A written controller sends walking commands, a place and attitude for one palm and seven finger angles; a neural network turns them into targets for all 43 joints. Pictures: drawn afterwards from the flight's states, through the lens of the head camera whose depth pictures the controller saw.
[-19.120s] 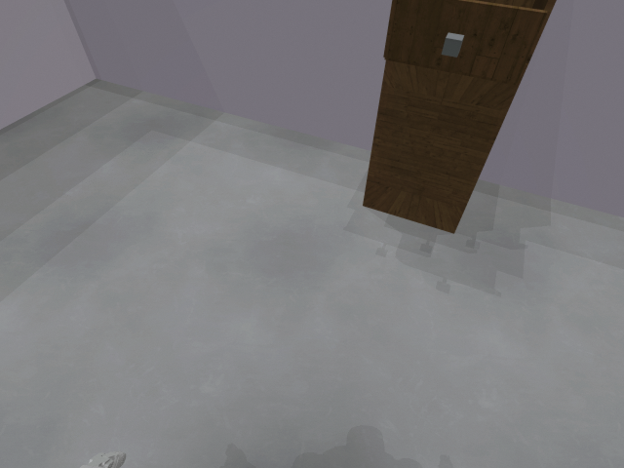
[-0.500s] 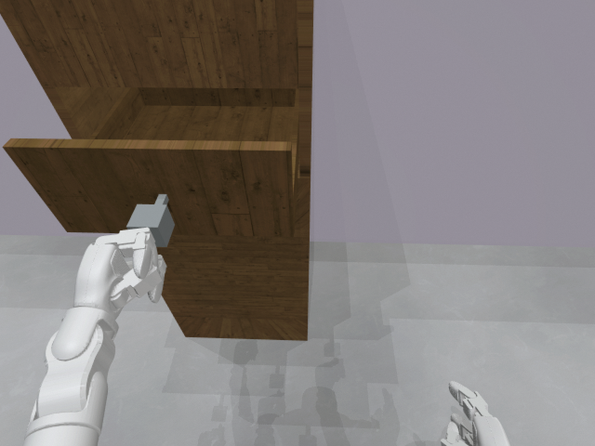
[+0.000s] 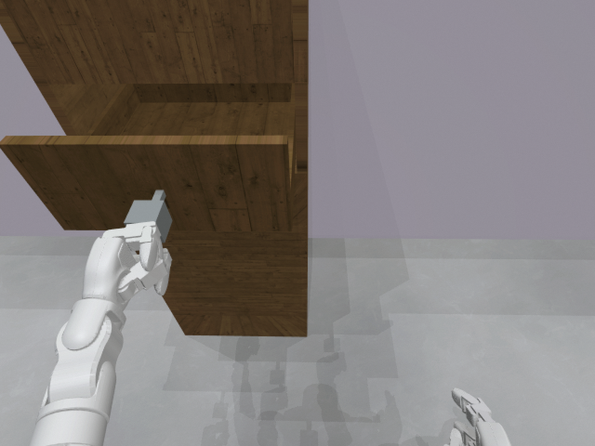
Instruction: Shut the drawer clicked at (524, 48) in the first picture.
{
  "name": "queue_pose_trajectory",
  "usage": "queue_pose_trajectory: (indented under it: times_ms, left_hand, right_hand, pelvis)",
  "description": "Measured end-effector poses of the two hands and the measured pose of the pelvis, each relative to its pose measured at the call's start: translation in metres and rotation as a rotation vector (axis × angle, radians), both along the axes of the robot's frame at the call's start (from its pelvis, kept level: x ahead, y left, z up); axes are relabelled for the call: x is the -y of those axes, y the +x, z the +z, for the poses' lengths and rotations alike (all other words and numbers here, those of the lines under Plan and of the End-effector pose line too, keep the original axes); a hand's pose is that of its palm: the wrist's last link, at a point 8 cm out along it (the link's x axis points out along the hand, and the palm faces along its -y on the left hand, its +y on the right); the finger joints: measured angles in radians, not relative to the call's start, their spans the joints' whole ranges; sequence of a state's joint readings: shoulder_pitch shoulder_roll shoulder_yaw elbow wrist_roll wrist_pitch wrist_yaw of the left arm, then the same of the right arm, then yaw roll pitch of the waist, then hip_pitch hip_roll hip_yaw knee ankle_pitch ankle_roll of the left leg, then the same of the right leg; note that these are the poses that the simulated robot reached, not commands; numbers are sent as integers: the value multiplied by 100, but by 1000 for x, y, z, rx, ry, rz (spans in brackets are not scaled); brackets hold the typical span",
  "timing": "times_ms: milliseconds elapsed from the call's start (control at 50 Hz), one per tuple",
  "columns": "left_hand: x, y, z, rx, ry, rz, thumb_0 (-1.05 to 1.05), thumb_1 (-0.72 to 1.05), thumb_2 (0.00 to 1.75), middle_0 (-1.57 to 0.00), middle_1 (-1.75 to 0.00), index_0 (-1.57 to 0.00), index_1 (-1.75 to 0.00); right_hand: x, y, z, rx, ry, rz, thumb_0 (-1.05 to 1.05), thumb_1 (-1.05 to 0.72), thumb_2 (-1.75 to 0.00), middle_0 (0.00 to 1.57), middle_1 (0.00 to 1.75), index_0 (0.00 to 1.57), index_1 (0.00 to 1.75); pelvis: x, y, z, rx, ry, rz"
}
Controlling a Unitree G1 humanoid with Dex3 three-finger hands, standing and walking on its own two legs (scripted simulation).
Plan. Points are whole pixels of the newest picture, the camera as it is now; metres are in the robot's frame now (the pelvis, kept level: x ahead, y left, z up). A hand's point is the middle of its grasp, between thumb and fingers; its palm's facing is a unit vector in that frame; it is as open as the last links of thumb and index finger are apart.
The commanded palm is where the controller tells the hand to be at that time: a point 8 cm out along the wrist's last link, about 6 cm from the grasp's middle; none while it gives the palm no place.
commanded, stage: push the drawer shut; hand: left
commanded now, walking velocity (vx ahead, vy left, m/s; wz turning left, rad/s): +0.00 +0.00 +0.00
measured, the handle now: (153, 211) +0.41 +0.23 +0.10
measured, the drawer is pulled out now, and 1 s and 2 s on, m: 0.16 0.06 0.00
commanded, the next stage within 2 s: pull the fist back off the drawer in 1.84 s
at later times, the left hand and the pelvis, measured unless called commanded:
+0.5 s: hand (168, 235) +0.37 +0.20 +0.10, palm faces +0.02 -1.00 -0.02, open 3.2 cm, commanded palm +0.35 +0.25 +0.10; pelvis -0.01 +0.00 +0.00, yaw +1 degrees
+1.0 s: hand (178, 209) +0.41 +0.19 +0.10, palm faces +0.02 -1.00 -0.01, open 3.4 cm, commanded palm +0.40 +0.24 +0.10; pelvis +0.00 +0.01 -0.01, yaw -1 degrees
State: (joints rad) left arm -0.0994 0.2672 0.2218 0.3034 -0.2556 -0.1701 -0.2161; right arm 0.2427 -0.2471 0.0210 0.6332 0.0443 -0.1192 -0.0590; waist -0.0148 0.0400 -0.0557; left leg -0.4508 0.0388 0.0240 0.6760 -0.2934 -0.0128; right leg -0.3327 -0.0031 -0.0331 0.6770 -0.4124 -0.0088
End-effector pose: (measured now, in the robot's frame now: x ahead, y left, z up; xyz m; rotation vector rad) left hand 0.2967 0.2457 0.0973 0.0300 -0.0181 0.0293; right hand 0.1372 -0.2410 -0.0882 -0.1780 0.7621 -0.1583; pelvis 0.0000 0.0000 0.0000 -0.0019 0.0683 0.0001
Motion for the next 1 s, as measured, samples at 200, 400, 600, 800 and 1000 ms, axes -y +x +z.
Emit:
queue_pose_trajectory:
  times_ms: [200, 400, 600, 800, 1000]
  left_hand:
    - [-3, 3, 1, 3, -3, 0, 3, 87, 91, -141, -160, -140, -160]
    - [-6, 30, 0, -10, -6, -2, 1, 83, 91, -141, -160, -140, -160]
    - [-3, 64, 2, -17, -19, -13, 4, 87, 92, -140, -160, -140, -160]
    - [-3, 84, 3, -9, -21, -16, 5, 88, 92, -140, -160, -140, -160]
    - [-2, 96, 3, -9, -21, -10, 5, 88, 92, -140, -160, -140, -160]
  right_hand:
    - [5, 0, 1, -5, -16, 5, 1, -90, -90, 21, 30, 20, 30]
    - [10, -20, -9, -84, -35, -5, 1, -90, -90, 21, 30, 20, 30]
    - [14, -53, -17, -180, -35, -58, 1, -90, -90, 21, 30, 20, 30]
    - [14, -71, -20, -244, -37, -99, 1, -90, -90, 21, 30, 20, 30]
    - [9, -68, -20, -251, -33, -97, 1, -90, -90, 21, 30, 20, 30]
  pelvis:
    - [2, -4, -1, 4, -3, 8]
    - [3, -11, -2, -11, -9, 18]
    - [0, -9, -3, -38, -9, 4]
    - [-6, -3, -4, -55, -12, -7]
    - [-9, -1, -5, -66, -15, -8]
